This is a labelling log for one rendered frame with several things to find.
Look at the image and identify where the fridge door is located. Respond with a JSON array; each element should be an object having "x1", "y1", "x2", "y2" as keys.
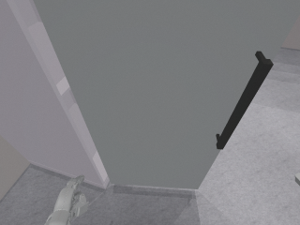
[{"x1": 33, "y1": 0, "x2": 300, "y2": 189}]

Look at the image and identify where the robot left forearm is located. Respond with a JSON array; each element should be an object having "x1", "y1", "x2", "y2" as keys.
[{"x1": 44, "y1": 210, "x2": 71, "y2": 225}]

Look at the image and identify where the handle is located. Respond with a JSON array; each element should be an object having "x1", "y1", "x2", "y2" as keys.
[{"x1": 216, "y1": 51, "x2": 274, "y2": 150}]

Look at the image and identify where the left robot hand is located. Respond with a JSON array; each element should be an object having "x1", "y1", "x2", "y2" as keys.
[{"x1": 53, "y1": 174, "x2": 89, "y2": 219}]

